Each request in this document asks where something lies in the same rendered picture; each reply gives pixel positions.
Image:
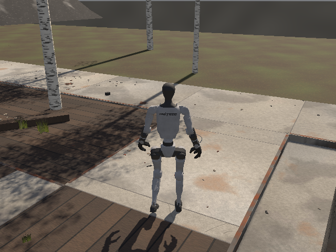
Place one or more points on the right robot upper arm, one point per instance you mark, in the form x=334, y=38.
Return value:
x=187, y=119

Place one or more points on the robot head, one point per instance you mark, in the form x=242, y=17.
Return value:
x=168, y=90

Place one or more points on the left robot hand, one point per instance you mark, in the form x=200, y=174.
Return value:
x=145, y=143

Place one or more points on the left robot thigh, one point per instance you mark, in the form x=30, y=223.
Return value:
x=156, y=159

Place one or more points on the right robot forearm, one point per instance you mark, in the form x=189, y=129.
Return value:
x=194, y=139

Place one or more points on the right robot hand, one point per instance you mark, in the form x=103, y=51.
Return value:
x=198, y=150

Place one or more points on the left robot upper arm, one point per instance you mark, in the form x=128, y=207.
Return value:
x=149, y=118

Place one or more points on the left robot forearm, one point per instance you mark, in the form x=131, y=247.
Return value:
x=143, y=136

